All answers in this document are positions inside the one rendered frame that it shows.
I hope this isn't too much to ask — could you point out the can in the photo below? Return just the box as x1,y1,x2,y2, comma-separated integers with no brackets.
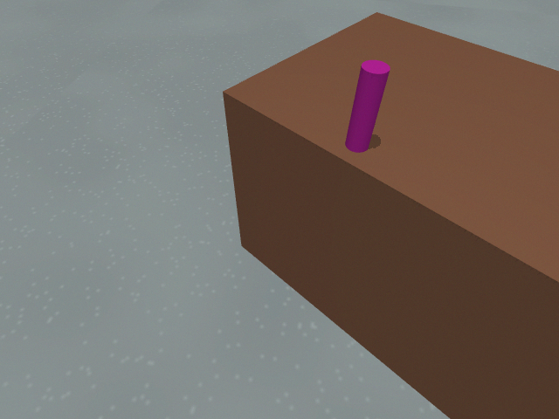
345,60,390,153

